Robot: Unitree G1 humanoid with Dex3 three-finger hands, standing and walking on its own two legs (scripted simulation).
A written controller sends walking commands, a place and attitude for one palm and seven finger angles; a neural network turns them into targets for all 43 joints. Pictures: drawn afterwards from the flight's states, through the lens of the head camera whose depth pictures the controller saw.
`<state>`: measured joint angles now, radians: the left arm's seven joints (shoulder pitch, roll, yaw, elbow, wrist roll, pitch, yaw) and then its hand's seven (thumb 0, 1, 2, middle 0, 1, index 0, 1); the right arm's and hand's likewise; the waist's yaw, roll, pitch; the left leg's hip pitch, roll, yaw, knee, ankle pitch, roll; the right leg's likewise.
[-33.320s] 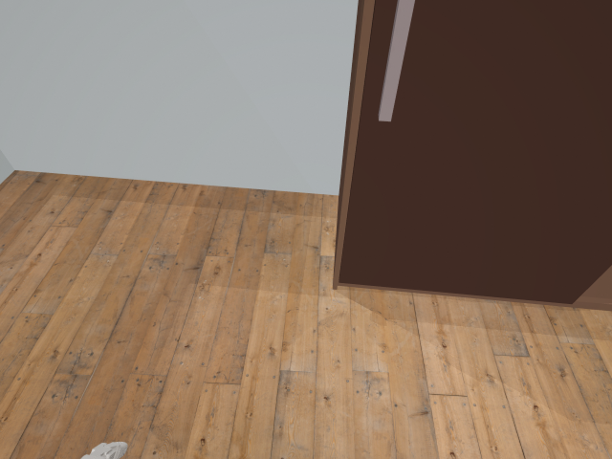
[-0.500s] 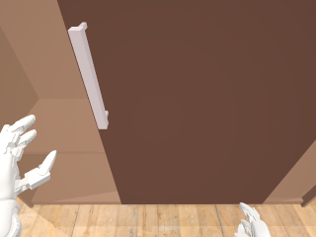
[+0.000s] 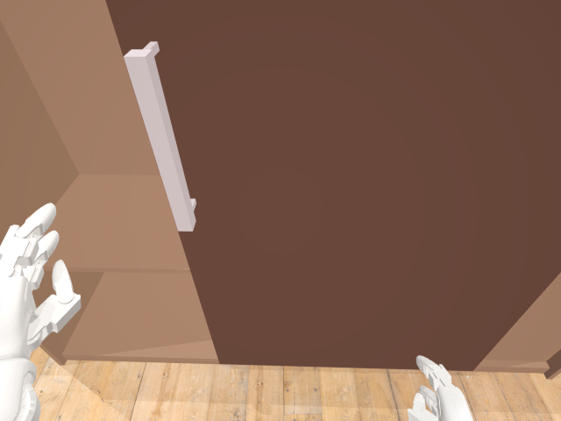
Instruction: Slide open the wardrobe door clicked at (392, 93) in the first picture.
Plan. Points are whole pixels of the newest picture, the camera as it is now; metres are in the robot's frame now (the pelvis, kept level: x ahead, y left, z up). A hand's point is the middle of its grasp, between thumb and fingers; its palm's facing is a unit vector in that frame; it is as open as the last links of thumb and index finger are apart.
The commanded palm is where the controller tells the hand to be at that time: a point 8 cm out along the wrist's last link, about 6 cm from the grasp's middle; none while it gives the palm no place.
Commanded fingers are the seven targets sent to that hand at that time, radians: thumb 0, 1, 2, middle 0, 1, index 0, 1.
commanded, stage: step back with the hand held close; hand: left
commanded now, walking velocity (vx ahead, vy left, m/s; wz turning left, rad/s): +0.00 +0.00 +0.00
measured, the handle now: (171, 148) +0.45 +0.25 +0.18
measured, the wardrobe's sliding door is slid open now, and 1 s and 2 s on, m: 0.58 0.58 0.58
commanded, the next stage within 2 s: stop stepping back and stand still in 0.98 s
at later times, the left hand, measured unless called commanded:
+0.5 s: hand (27, 330) +0.14 +0.29 +0.15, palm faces +0.39 -0.79 -0.47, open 7.4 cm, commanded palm +0.09 +0.32 +0.17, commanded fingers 0.00 0.90 0.90 -0.20 -0.30 -0.20 -0.30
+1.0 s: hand out of the picture +0.02 +0.33 +0.17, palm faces +0.59 -0.72 -0.36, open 7.4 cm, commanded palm -0.06 +0.35 +0.17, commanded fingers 0.00 0.90 0.90 -0.20 -0.30 -0.20 -0.30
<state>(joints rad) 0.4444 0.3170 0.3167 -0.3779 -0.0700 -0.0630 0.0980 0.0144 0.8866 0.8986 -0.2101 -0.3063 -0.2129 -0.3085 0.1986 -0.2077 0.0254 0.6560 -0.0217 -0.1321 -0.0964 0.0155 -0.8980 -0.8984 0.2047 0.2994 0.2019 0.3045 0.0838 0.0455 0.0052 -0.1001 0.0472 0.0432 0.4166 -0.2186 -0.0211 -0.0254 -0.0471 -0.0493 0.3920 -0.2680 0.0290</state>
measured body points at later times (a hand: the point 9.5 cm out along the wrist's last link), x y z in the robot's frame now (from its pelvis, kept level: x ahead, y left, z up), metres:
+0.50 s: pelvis -0.06 +0.02 -0.01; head -0.05 +0.03 +0.44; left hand +0.12 +0.33 +0.18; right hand +0.13 -0.22 -0.08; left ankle +0.01 +0.13 -0.74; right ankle -0.03 -0.13 -0.74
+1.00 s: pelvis -0.16 +0.03 -0.02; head -0.16 +0.06 +0.43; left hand -0.01 +0.37 +0.19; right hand +0.04 -0.18 -0.08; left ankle -0.04 +0.12 -0.74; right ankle -0.13 -0.12 -0.68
